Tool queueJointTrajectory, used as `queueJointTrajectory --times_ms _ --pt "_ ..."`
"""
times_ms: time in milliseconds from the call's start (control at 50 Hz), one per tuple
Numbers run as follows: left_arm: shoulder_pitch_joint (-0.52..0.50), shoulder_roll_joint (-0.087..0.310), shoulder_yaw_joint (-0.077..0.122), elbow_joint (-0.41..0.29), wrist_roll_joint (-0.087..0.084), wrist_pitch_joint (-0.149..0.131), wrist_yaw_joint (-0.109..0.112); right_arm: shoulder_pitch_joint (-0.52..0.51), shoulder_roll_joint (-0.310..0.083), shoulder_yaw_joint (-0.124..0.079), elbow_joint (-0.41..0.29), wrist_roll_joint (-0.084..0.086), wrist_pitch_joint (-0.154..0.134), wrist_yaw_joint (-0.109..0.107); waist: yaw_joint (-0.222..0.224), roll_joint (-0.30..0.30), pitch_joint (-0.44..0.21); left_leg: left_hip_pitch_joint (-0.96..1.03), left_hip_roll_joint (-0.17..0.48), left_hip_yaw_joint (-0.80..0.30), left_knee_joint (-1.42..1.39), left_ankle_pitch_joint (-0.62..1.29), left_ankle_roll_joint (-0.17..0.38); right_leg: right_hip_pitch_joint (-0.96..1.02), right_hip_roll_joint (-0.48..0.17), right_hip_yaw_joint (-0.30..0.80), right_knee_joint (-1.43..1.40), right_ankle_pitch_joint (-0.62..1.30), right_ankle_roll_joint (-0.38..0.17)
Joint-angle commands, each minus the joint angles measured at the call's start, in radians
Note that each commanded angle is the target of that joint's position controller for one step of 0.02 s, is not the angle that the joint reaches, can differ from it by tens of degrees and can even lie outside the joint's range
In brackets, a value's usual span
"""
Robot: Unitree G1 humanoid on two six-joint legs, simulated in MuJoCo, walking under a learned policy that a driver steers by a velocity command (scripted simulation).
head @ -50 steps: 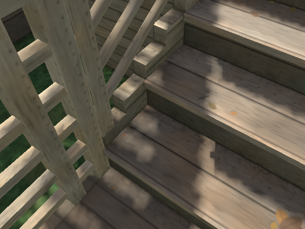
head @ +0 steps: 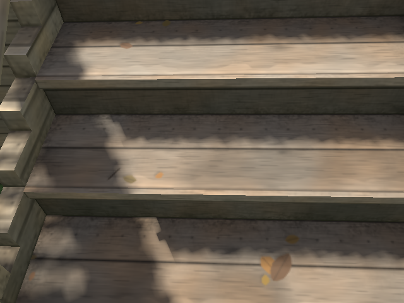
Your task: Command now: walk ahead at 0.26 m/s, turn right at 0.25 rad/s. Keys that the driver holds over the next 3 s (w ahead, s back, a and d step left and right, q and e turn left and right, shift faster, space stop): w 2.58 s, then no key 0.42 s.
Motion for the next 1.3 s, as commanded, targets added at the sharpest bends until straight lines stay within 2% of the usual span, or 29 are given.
queueJointTrajectory --times_ms 20,60,120,240,320,340,360,380,440,520,600,680,740,780,800,820,840,860,880,900,920,960,1040,1120,1160,1220,1240,1280,1300 --pt "-0.005 0.201 0.071 -0.051 -0.068 -0.045 0.032 -0.114 -0.149 -0.035 -0.088 0.042 -0.055 -0.017 0.06 -0.229 -0.006 -0.211 0.015 -0.053 0.138 0.095 0.0 0.138 -0.251 0.281 -0.279 -0.106 -0.164" --pt "0.045 0.152 0.052 -0.017 -0.068 -0.069 0.048 -0.134 -0.101 -0.016 -0.097 0.058 -0.085 -0.045 0.061 -0.182 0.023 -0.308 0.036 -0.083 0.098 0.162 0.024 0.211 -0.271 0.305 -0.311 -0.12 -0.191" --pt "0.069 0.149 0.058 0.003 -0.057 -0.081 0.044 -0.15 -0.031 0.008 -0.096 0.032 -0.115 -0.032 0.073 -0.146 0.019 -0.22 0.007 -0.046 -0.075 0.233 0.017 0.186 -0.234 0.219 -0.313 0.021 -0.192" --pt "0.107 0.178 0.07 0.032 -0.059 -0.095 0.011 -0.144 -0.048 0.023 -0.097 0.047 -0.116 -0.032 0.086 -0.164 0.019 -0.03 -0.04 -0.006 -0.215 0.207 0.033 0.086 -0.24 0.214 -0.263 -0.02 -0.188" --pt "0.039 0.144 0.052 0.021 -0.057 -0.086 0.023 0.068 -0.083 0.0 -0.068 0.015 -0.113 -0.041 -0.075 -0.135 -0.091 0.323 -0.085 0.014 -0.392 0.307 0.075 0.029 -0.144 0.133 0.088 0.544 -0.106" --pt "-0.008 0.098 0.033 -0.018 -0.046 -0.09 0.029 0.222 -0.165 -0.02 -0.047 0.001 -0.119 -0.046 -0.131 0.031 -0.178 0.545 0.095 -0.225 -0.455 0.515 0.132 -0.156 -0.054 0.066 0.436 0.392 -0.027" --pt "0.135 0.033 0.016 -0.013 -0.048 -0.11 0.033 0.295 -0.262 -0.043 -0.019 -0.011 -0.117 -0.043 -0.072 0.306 -0.238 0.695 0.34 -0.63 -0.552 0.568 0.324 -0.436 0.076 0.028 0.774 -0.276 0.047" --pt "0.145 0.123 0.033 0.026 -0.071 -0.114 0.025 0.275 -0.171 -0.027 -0.016 0.005 -0.11 -0.044 -0.09 0.14 -0.194 0.634 0.352 -0.663 -0.582 0.282 0.377 -0.545 0.019 0.113 0.982 -0.319 0.062" --pt "0.016 0.084 0.025 0.002 -0.057 -0.109 0.008 0.166 -0.056 0.011 -0.02 0.012 -0.083 -0.051 -0.042 0.013 0.045 0.425 0.219 -0.432 -0.63 0.024 0.289 -0.753 -0.083 0.025 1.125 -0.107 0.051" --pt "0.06 0.002 0.003 0.001 -0.057 -0.08 0.01 0.196 -0.02 0.03 0.027 0.004 -0.089 -0.043 0.025 0.043 0.079 0.218 0.155 -0.273 -0.664 0.16 0.297 -0.82 -0.102 -0.007 1.323 -0.001 0.075" --pt "-0.129 -0.133 -0.062 -0.095 -0.072 -0.075 0.039 0.377 0.027 0.049 0.151 -0.003 -0.069 -0.049 -0.029 0.058 0.164 0.367 0.252 -0.314 -0.646 0.227 0.295 -1.341 -0.061 0.059 1.932 -0.189 0.055" --pt "-0.306 -0.146 -0.118 -0.232 -0.045 -0.102 0.007 0.32 0.065 0.079 0.156 0.032 -0.05 -0.068 0.002 -0.049 0.152 0.111 0.125 -0.136 -0.713 0.197 0.2 -1.189 -0.102 -0.07 1.478 0.011 0.057" --pt "-0.35 -0.139 -0.125 -0.282 -0.024 -0.108 0.002 0.356 -0.003 0.056 0.186 0.082 -0.069 -0.089 0.018 0.027 0.0 0.056 0.136 -0.083 -0.928 0.586 0.228 -0.582 -0.128 -0.22 1.057 0.043 0.023" --pt "-0.203 -0.029 -0.074 -0.265 -0.067 -0.129 0.009 0.401 -0.094 0.05 0.208 0.054 -0.084 -0.083 0.129 0.253 -0.236 0.247 0.133 -0.026 -0.644 1.957 0.212 -0.161 0.053 -0.304 0.909 -0.114 -0.042" --pt "0.018 -0.06 -0.074 -0.113 -0.046 -0.062 0.029 0.309 -0.16 0.012 0.174 0.047 -0.104 -0.077 0.175 0.186 -0.245 0.428 0.149 0.003 -0.432 2.003 0.178 -0.221 0.073 -0.226 0.763 -0.212 -0.083" --pt "0.151 -0.031 -0.058 -0.076 -0.024 -0.047 0.03 0.272 -0.179 -0.005 0.168 0.042 -0.115 -0.064 0.233 0.202 -0.294 0.475 0.171 -0.007 -0.214 1.936 0.153 -0.129 0.08 -0.147 0.575 -0.207 -0.108" --pt "0.297 0.081 -0.009 -0.017 0.021 -0.042 0.027 0.322 -0.111 -0.002 0.139 0.04 -0.136 -0.052 0.231 0.037 -0.376 0.28 0.11 -0.059 0.112 1.416 0.132 0.098 -0.113 0.215 0.532 -0.159 -0.186" --pt "0.33 0.207 0.04 0.062 0.0 -0.019 0.044 0.27 0.009 0.01 0.08 0.032 -0.134 -0.011 0.209 -0.321 -0.363 -0.086 -0.173 -0.08 0.509 0.314 0.087 0.177 -0.322 0.783 0.044 -0.143 -0.286" --pt "0.221 0.192 0.052 0.061 -0.005 -0.024 0.055 0.235 0.06 0.009 0.045 -0.018 -0.131 0.007 0.151 -0.202 -0.307 -0.228 -0.155 -0.252 0.83 0.247 0.109 0.084 -0.359 0.949 -0.082 -0.308 -0.276" --pt "0.096 0.122 0.041 0.091 -0.004 -0.031 0.053 0.13 0.095 0.013 -0.01 -0.016 -0.12 0.006 0.091 -0.127 -0.135 -0.369 -0.109 -0.177 0.978 0.299 0.121 -0.051 -0.333 0.836 -0.055 -0.449 -0.27" --pt "0.196 -0.024 -0.017 0.131 0.004 -0.07 -0.029 0.01 0.073 0.015 0.014 -0.003 -0.114 0.041 0.201 -0.192 0.07 -0.59 -0.19 -0.402 1.174 0.473 0.198 -0.176 -0.265 0.647 -0.001 -0.344 -0.33" --pt "0.073 -0.135 -0.038 0.237 0.028 -0.076 -0.066 0.027 0.144 0.049 -0.029 -0.012 -0.098 0.044 0.032 -0.028 -0.001 -0.685 -0.178 -0.374 1.328 0.473 0.305 -0.239 -0.282 0.509 -0.042 -0.131 -0.324" --pt "-0.03 -0.129 -0.043 0.319 0.051 -0.108 -0.067 0.057 0.093 0.062 -0.036 -0.008 -0.07 0.037 -0.092 -0.016 -0.042 -0.823 -0.105 -0.243 1.159 0.468 0.303 -0.242 -0.183 0.13 -0.136 -0.027 -0.196" --pt "0.302 -0.116 -0.065 0.464 0.127 -0.098 -0.043 -0.245 0.177 0.123 -0.121 0.01 -0.064 0.036 0.016 -0.104 -0.02 -1.169 -0.069 -0.152 1.421 0.224 0.305 -0.004 -0.223 0.125 -0.194 0.038 -0.2" --pt "0.367 -0.099 -0.076 0.491 0.139 -0.103 -0.07 -0.379 0.117 0.123 -0.177 0.008 -0.057 0.017 0.049 -0.011 -0.06 -1.186 -0.024 -0.108 1.099 0.356 0.297 0.099 -0.222 0.084 -0.217 0.016 -0.169" --pt "0.344 -0.076 -0.081 0.459 0.085 -0.105 -0.104 -0.585 0.144 0.135 -0.234 -0.015 0.004 0.034 0.077 -0.137 -0.043 -0.815 0.039 0.072 0.871 0.305 0.241 -0.172 -0.255 0.039 -0.445 0.075 -0.216" --pt "0.235 -0.069 -0.079 0.403 0.041 -0.115 -0.102 -0.512 0.175 0.141 -0.194 -0.029 0.012 0.049 0.017 -0.155 -0.03 -0.621 0.02 0.102 0.786 0.279 0.229 -0.244 -0.249 -0.024 -0.435 0.286 -0.192" --pt "0.28 0.131 -0.035 0.411 -0.013 -0.146 -0.103 -0.475 0.13 0.129 -0.208 -0.008 0.025 0.078 -0.051 -0.24 -0.129 -0.364 -0.108 0.181 0.604 0.219 0.169 -0.144 -0.261 -0.056 -0.314 1.267 -0.253" --pt "0.303 0.159 -0.02 0.423 -0.016 -0.154 -0.098 -0.433 0.117 0.127 -0.188 -0.011 0.022 0.082 -0.055 -0.244 -0.136 -0.394 -0.147 0.194 0.423 0.114 0.146 0.068 -0.298 -0.046 -0.233 1.44 -0.251"
Next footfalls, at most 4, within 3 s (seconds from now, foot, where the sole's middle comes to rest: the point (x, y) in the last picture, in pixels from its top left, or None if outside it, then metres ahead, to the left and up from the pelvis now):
0.34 left None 0.18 0.12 -0.78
0.82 right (258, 277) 0.49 -0.11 -0.61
1.32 left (180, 158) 0.81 0.10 -0.44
1.82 right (246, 50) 1.10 -0.12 -0.27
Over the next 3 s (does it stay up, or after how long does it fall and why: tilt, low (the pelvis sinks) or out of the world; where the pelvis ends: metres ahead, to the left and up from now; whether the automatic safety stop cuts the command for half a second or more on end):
stays up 1.50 -0.03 0.66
